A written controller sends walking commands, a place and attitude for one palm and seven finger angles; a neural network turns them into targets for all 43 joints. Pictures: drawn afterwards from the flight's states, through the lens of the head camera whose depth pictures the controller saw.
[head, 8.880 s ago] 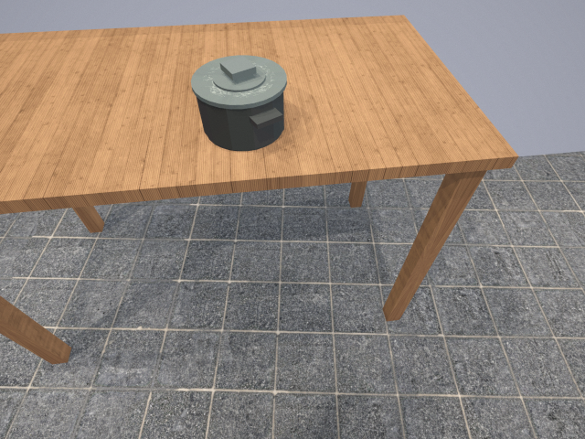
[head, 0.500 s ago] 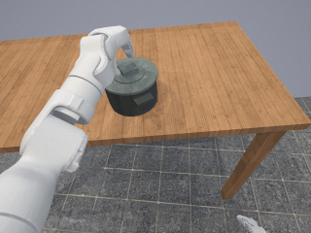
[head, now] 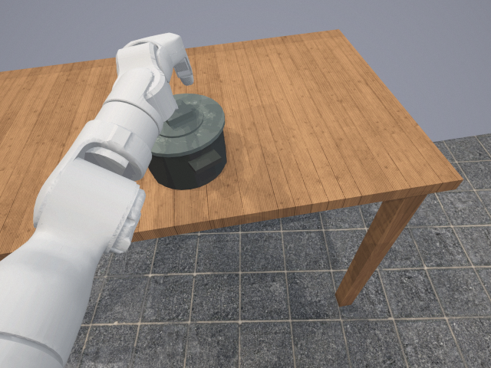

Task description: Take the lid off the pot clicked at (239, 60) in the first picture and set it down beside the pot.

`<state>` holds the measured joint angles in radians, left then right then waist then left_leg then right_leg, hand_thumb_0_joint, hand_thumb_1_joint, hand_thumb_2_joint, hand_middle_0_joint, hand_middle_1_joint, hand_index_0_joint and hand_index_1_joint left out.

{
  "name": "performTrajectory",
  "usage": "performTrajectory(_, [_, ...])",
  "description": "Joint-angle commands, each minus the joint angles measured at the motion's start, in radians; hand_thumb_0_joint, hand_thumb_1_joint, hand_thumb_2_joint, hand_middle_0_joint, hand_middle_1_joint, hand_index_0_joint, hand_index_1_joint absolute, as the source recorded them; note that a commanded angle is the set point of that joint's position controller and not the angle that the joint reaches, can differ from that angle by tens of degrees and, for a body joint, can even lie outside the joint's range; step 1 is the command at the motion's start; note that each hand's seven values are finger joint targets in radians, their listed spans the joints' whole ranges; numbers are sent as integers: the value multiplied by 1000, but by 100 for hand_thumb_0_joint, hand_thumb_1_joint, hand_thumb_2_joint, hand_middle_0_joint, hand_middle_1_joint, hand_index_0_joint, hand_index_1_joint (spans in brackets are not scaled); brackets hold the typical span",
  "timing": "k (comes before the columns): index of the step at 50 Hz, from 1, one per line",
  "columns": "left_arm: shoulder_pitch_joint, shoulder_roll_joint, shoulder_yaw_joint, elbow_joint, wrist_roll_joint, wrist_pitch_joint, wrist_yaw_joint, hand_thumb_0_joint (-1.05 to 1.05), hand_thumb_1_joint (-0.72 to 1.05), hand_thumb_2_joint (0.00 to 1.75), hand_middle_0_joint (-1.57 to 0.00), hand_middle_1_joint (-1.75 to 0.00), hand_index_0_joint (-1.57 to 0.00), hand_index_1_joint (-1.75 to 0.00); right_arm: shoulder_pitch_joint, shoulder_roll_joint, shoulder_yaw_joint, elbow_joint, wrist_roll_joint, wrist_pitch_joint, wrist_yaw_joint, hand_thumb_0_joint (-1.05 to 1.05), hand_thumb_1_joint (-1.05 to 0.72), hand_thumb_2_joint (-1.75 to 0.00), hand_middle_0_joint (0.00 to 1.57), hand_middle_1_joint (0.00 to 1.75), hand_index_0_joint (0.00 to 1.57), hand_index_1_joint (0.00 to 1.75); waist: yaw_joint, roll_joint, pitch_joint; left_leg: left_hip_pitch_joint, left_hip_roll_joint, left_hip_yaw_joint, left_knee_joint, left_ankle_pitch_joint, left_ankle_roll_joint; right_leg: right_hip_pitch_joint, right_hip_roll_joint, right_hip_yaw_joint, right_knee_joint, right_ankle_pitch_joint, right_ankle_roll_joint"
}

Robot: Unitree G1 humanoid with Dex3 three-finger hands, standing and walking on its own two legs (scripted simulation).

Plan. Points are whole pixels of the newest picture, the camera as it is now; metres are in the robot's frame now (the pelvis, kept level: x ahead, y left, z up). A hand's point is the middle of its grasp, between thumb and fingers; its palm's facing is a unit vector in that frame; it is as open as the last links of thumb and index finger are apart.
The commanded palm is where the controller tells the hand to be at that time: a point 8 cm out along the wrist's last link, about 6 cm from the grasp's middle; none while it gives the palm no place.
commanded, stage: move the open hand above the knob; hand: left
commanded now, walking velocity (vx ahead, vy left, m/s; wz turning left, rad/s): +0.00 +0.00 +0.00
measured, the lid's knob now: (175, 112) +0.52 +0.10 +0.15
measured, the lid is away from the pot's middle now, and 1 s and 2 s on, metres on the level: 0.00 0.00 0.00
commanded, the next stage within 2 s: lower the open fingers around the knob in 0.46 s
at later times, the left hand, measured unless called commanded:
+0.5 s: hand (163, 88) +0.50 +0.10 +0.22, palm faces -0.27 -0.12 -0.96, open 10.1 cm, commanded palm +0.49 +0.11 +0.28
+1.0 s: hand (173, 102) +0.48 +0.09 +0.20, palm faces -0.38 -0.13 -0.92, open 10.1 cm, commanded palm +0.50 +0.10 +0.25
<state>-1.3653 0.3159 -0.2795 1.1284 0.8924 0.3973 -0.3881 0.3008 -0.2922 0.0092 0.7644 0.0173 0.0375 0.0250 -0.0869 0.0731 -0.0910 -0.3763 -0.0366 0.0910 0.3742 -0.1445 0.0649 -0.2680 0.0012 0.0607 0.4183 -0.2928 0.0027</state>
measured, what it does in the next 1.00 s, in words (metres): stands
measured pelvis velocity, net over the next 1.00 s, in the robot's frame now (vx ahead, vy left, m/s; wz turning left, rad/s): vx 0.00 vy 0.00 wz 0.03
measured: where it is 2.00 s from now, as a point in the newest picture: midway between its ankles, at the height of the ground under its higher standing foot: outside the picture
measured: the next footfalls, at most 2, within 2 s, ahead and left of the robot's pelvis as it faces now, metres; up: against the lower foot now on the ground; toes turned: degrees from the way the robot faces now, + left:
none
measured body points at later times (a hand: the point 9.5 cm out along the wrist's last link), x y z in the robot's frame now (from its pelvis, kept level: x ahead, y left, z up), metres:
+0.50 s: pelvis +0.00 +0.01 +0.00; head +0.04 -0.01 +0.45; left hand +0.50 +0.11 +0.27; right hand +0.05 -0.26 -0.14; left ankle +0.02 +0.08 -0.74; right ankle -0.06 -0.13 -0.74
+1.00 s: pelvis +0.00 +0.00 +0.00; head +0.04 -0.02 +0.44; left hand +0.50 +0.10 +0.25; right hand +0.05 -0.26 -0.14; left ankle +0.02 +0.08 -0.74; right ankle -0.06 -0.13 -0.74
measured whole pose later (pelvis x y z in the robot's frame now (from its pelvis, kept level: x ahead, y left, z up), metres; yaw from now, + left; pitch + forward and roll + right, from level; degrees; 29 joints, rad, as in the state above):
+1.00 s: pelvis +0.00 +0.00 +0.00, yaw +2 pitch +10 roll +0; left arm -1.49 0.24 -0.33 1.32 0.87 0.45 -0.42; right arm 0.28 -0.30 0.00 0.80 0.01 0.01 0.02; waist -0.12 0.06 -0.11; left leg -0.45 -0.05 0.06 0.43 -0.16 0.07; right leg -0.33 -0.01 0.03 0.47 -0.32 0.01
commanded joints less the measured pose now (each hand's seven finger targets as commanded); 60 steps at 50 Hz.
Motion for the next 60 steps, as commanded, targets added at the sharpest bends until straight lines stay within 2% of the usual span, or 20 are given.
performTrajectory(1, [-622, 212, 8, -233, 24, -22, 31, 0, -36, 158, -85, -8, -85, -8, -5, -123, -50, -118, 5, -51, -13, 0, -90, -90, 20, 30, 20, 30, -1, -112, -423, 382, -22, -58, 70, 343, 34, -45, 50, -11, -30, 411, -34])
performTrajectory(5, [-580, 196, 3, -117, 21, -11, 29, 0, -36, 158, -85, -8, -85, -8, -3, -135, -49, -88, 12, -43, -9, 0, -90, -90, 20, 30, 20, 30, -23, -169, -312, 351, -25, -65, 43, 261, 27, -90, 66, -45, -48, 327, -28])
performTrajectory(9, [-693, 167, -23, -204, 16, -43, 38, 0, -36, 158, -85, -8, -85, -8, 0, -123, -50, -91, 6, -68, -5, 0, -90, -90, 20, 30, 20, 30, -32, -94, -429, 423, -19, -88, 72, 310, 30, -111, 59, -22, -30, 329, -38])
performTrajectory(15, [-651, 172, -10, -41, 17, -7, 52, 0, -36, 158, -85, -8, -85, -8, 2, -141, -44, -58, 15, -45, -4, 0, -90, -90, 20, 30, 20, 30, -50, -173, -300, 324, -25, -82, 38, 204, 24, -121, 65, -42, -50, 286, -30])
performTrajectory(18, [-782, 166, -26, -167, 27, -39, 64, 0, -36, 158, -85, -8, -85, -8, 14, -131, -48, -67, 5, -64, 2, 0, -90, -90, 20, 30, 20, 30, -49, -44, -461, 417, -12, -109, 69, 310, 20, -127, 59, -22, -25, 304, -45])
performTrajectory(20, [-718, 133, -32, -98, 37, -37, 67, 0, -36, 158, -85, -8, -85, -8, 29, -127, -53, -59, 2, -66, 4, 0, -90, -90, 20, 30, 20, 30, -46, -77, -432, 430, -7, -112, 79, 353, 18, -152, 68, -38, -20, 297, -44])
performTrajectory(21, [-635, 171, 8, -11, 38, -22, 66, 0, -36, 158, -85, -8, -85, -8, 57, -140, -61, -44, 0, -55, 2, 0, -90, -90, 20, 30, 20, 30, -43, -156, -396, 397, -8, -103, 71, 345, 20, -115, 71, -49, -34, 331, -39])
performTrajectory(23, [-646, 219, 30, -2, 30, -3, 60, 0, -36, 158, -85, -8, -85, -8, 27, -146, -48, -51, 6, -44, -1, 0, -90, -90, 20, 30, 20, 30, -39, -201, -366, 325, -24, -83, 51, 284, 27, -67, 66, -41, -39, 358, -29])
performTrajectory(26, [-736, 163, -13, -133, 28, -30, 64, 0, -36, 158, -85, -8, -85, -8, 39, -131, -54, -68, 1, -60, 2, 0, -90, -90, 20, 30, 20, 30, -38, -59, -477, 417, -10, -101, 87, 397, 25, -104, 56, -20, -20, 373, -41])
performTrajectory(27, [-734, 186, 0, -162, 38, -39, 65, 0, -36, 158, -85, -8, -85, -8, 46, -130, -57, -65, -3, -65, 5, 0, -90, -90, 20, 30, 20, 30, -30, -68, -508, 442, -8, -106, 96, 455, 24, -95, 63, -23, -15, 387, -41])
performTrajectory(31, [-603, 161, 16, 72, -17, 63, 19, 0, -36, 158, -85, -8, -85, -8, 44, -159, -57, -35, 4, -40, 6, 0, -90, -90, 20, 30, 20, 30, -26, -187, -326, 329, -28, -79, 51, 317, 27, -82, 69, -53, -42, 395, -30])
performTrajectory(34, [-763, 145, -20, -74, -10, 42, -2, 0, -36, 158, -85, -8, -85, -8, 31, -138, -53, -51, -4, -71, 1, 0, -90, -90, 20, 30, 20, 30, -38, -102, -460, 402, -25, -105, 89, 383, 34, -103, 58, -19, -19, 407, -35])
performTrajectory(38, [-661, 124, -20, -52, 1, 31, -29, 0, -36, 158, -85, -8, -85, -8, 46, -139, -63, -53, -10, -75, 0, 0, -90, -90, 20, 30, 20, 30, -26, -147, -443, 410, -20, -110, 107, 422, 33, -121, 62, -30, -8, 400, -35])
performTrajectory(40, [-634, 104, -32, 10, -6, 48, -36, 0, -36, 158, -85, -8, -85, -8, 40, -145, -59, -44, -4, -61, -5, 0, -90, -90, 20, 30, 20, 30, -42, -195, -343, 353, -30, -95, 88, 318, 34, -138, 65, -44, -19, 372, -30])
performTrajectory(43, [-719, 138, -20, -53, -7, 33, -29, 0, -36, 158, -85, -8, -85, -8, 35, -141, -55, -53, -7, -62, -14, 0, -90, -90, 20, 30, 20, 30, -48, -153, -403, 352, -30, -99, 98, 312, 38, -126, 56, -21, -10, 392, -35])
performTrajectory(48, [-669, 100, -33, 65, -5, 54, -12, 0, -36, 158, -85, -8, -85, -8, 37, -150, -55, -35, -4, -43, -17, 0, -90, -90, 20, 30, 20, 30, -70, -189, -319, 307, -28, -97, 86, 222, 33, -164, 60, -39, -11, 333, -33])
performTrajectory(51, [-685, 107, -26, 48, -6, 45, -9, 0, -36, 158, -85, -8, -85, -8, 52, -150, -58, -35, -8, -42, -18, 0, -90, -90, 20, 30, 20, 30, -67, -136, -400, 334, -21, -105, 101, 252, 30, -151, 53, -29, 3, 351, -37])
performTrajectory(55, [-656, 105, -33, 98, 4, 53, -15, 0, -36, 158, -85, -8, -85, -8, 47, -151, -54, -35, -4, -30, -21, 0, -90, -90, 20, 30, 20, 30, -80, -180, -338, 284, -32, -91, 104, 218, 35, -159, 58, -34, 1, 356, -30])
performTrajectory(58, [-697, 101, -38, -10, -1, 15, -6, 0, -36, 158, -85, -8, -85, -8, 57, -147, -62, -50, -8, -37, -18, 0, -90, -90, 20, 30, 20, 30, -76, -106, -447, 366, -20, -110, 131, 328, 33, -164, 55, -25, 18, 378, -34])
performTrajectory(60, [-678, 88, -41, 20, 2, 9, 0, 0, -36, 158, -85, -8, -85, -8, 69, -144, -64, -41, -8, -36, -19, 0, -90, -90, 20, 30, 20, 30, -80, -124, -407, 363, -19, -112, 133, 323, 33, -192, 65, -38, 16, 353, -34])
